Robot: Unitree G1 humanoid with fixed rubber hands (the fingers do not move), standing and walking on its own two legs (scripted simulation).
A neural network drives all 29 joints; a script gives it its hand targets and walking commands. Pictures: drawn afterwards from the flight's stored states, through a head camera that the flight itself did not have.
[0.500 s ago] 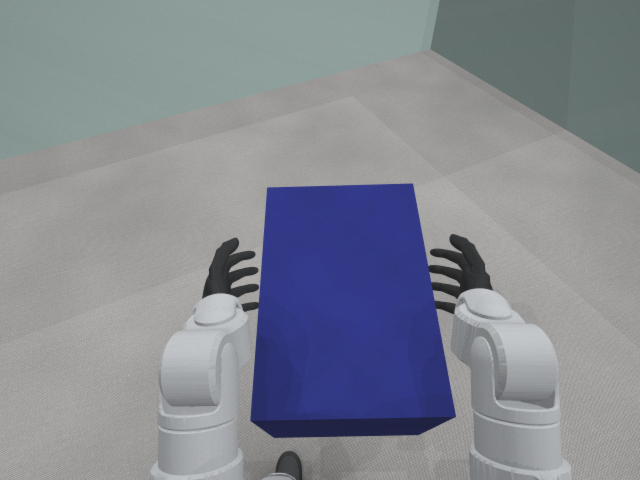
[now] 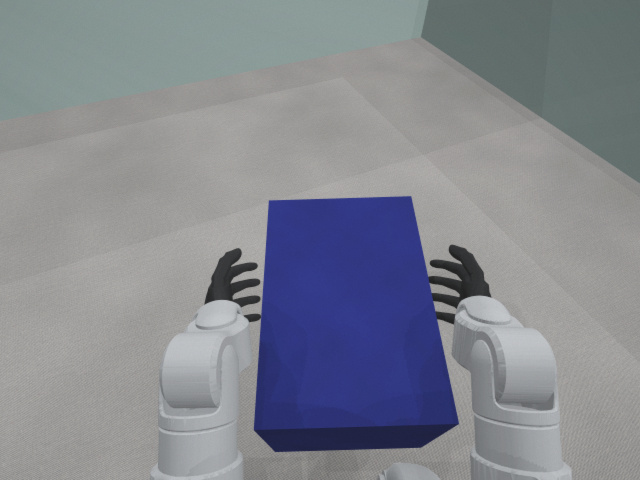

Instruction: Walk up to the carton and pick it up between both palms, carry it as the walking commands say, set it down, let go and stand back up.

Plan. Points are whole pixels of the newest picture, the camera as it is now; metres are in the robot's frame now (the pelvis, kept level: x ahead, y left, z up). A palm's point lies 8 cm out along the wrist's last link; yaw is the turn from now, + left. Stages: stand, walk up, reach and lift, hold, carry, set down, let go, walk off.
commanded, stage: carry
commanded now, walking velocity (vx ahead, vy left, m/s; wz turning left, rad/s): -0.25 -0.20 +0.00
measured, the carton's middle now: (344, 322) +0.32 +0.01 +0.00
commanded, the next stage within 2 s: none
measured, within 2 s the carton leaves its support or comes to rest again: neither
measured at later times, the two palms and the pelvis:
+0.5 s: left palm out of the picture +0.11 +0.00 +0.10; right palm out of the picture +0.10 -0.28 +0.11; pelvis -0.18 -0.14 -0.01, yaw +0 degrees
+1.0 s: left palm out of the picture -0.06 -0.18 +0.09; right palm out of the picture -0.07 -0.46 +0.08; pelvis -0.34 -0.30 +0.00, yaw +0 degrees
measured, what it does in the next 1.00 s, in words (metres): walks backwards: right foot, then left foot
